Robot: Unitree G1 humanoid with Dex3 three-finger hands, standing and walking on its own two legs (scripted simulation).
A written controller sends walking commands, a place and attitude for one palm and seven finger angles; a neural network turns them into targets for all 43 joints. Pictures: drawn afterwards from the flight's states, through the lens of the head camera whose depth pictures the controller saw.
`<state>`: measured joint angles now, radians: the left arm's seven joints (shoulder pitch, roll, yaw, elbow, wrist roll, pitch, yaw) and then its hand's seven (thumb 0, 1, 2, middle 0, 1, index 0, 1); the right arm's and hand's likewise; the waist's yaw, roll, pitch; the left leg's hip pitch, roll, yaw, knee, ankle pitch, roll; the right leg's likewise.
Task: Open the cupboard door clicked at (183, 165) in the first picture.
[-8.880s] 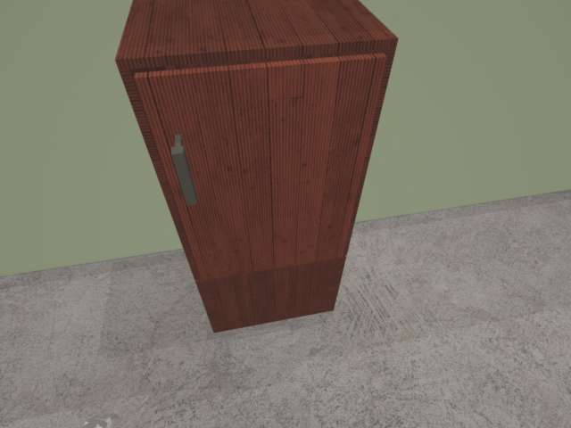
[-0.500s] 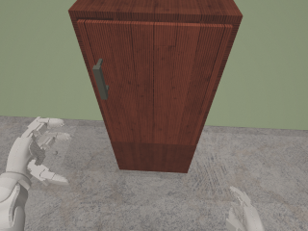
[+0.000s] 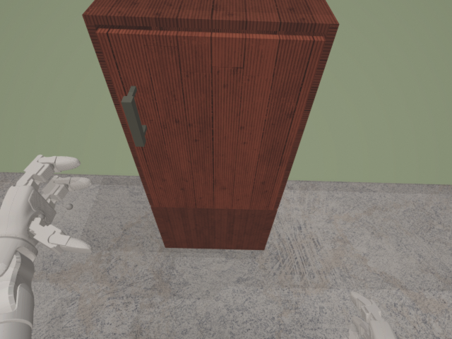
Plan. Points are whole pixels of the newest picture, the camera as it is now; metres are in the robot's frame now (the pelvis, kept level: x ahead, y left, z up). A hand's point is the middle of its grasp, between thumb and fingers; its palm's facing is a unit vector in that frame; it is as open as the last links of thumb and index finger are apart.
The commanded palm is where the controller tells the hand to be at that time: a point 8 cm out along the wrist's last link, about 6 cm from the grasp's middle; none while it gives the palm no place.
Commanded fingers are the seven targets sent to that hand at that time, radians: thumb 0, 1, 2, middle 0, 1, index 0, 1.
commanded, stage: raise the hand with hooked fingers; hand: left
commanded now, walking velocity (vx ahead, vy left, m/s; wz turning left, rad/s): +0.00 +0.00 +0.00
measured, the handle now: (136, 117) +0.53 +0.24 +0.08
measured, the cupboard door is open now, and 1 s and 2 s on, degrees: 0 0 0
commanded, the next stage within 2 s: move the hooked fingers beside the handle in 0.16 s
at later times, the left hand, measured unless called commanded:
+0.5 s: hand (74, 192) +0.32 +0.28 +0.09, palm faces +0.08 -1.00 -0.02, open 14.0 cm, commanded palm +0.29 +0.32 +0.09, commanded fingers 0.00 -0.50 0.30 -0.30 -1.20 -0.30 -1.20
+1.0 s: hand (86, 168) +0.37 +0.28 +0.09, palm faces +0.05 -1.00 -0.01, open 14.0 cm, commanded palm +0.35 +0.33 +0.09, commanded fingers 0.00 -0.50 0.30 -0.30 -1.20 -0.30 -1.20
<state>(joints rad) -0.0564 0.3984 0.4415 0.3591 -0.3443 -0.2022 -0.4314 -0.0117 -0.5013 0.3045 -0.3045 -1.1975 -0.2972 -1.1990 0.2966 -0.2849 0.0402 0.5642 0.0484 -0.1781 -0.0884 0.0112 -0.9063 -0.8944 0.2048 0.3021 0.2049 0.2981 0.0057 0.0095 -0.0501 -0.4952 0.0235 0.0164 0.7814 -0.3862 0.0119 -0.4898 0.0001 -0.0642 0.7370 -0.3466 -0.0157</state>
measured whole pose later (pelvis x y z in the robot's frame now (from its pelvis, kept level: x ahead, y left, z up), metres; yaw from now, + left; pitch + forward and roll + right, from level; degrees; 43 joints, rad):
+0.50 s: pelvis +0.00 +0.00 +0.00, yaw +1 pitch +7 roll -1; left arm -0.24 0.45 0.44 0.55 -0.32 -0.20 -0.46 -0.01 -0.50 0.30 -0.30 -1.20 -0.30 -1.20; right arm 0.26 -0.28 0.06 0.58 0.05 -0.17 -0.11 0.01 -0.91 -0.89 0.21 0.30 0.21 0.30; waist 0.00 0.01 -0.04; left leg -0.53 0.02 0.00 0.80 -0.38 0.01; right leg -0.52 0.00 -0.08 0.75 -0.35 -0.02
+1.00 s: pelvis +0.01 +0.01 +0.00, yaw +0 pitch +9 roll -2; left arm -0.36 0.47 0.45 0.68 -0.29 -0.23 -0.46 -0.01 -0.50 0.30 -0.30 -1.20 -0.30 -1.20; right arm 0.33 -0.28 0.04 0.58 0.05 -0.10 -0.08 0.01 -0.91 -0.89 0.21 0.30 0.21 0.30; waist -0.03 0.01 -0.07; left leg -0.57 0.02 0.02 0.81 -0.40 0.02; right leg -0.56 0.00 -0.06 0.75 -0.35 -0.01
